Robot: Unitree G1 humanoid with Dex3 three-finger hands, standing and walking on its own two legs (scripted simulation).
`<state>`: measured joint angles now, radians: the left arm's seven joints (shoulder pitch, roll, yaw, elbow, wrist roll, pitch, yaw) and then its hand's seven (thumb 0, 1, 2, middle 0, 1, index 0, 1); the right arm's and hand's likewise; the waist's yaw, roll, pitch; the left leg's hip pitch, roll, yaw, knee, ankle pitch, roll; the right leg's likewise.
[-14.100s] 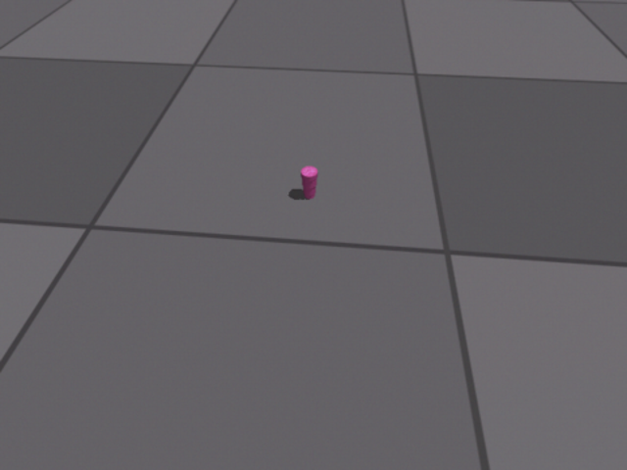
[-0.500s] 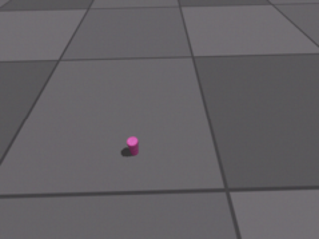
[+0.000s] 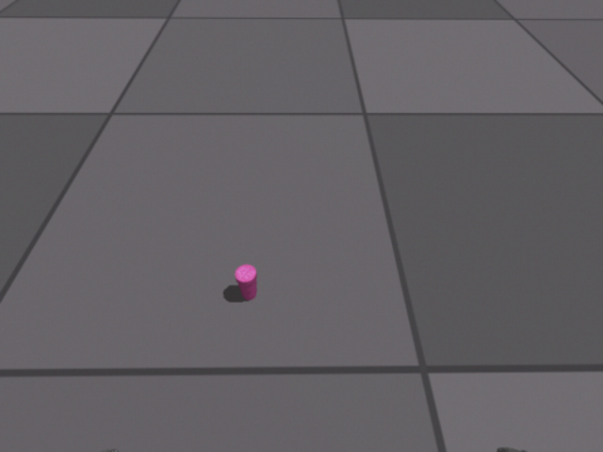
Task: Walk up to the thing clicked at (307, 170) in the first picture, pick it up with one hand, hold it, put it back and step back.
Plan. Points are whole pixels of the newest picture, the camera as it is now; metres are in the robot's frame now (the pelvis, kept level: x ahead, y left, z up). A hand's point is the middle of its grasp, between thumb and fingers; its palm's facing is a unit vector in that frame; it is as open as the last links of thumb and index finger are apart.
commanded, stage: walk up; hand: left
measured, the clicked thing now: (247, 284) +0.79 +0.22 -0.70
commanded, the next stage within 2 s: stand in 0.22 s
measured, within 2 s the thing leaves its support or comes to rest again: neither
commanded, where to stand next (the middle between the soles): +0.44 +0.01 m, yaw -1 degrees
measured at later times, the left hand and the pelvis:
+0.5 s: hand out of the picture +0.07 +0.26 -0.15, palm faces -0.02 -0.94 -0.34, open 7.4 cm; pelvis +0.00 +0.00 +0.01, yaw -1 degrees
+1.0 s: hand out of the picture +0.06 +0.25 -0.15, palm faces -0.06 -0.94 -0.34, open 7.4 cm; pelvis -0.01 +0.00 +0.01, yaw -1 degrees
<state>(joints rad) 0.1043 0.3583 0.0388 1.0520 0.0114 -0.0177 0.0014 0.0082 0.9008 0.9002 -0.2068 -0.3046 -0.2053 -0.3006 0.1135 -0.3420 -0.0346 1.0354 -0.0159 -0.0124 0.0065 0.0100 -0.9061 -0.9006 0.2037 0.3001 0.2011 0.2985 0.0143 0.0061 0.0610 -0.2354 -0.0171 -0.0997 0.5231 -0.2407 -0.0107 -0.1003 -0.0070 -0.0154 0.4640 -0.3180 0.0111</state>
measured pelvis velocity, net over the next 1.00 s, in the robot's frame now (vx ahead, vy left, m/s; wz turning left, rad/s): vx -0.01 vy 0.00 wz -0.02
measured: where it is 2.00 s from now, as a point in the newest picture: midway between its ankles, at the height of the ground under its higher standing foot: outside the picture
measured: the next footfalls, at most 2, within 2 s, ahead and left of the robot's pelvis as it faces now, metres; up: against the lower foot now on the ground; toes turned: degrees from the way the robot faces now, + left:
right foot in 1.90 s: +0.30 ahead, -0.10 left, +0.00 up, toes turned -6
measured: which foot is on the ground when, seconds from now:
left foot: down 0.00-1.00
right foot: down 0.00-1.00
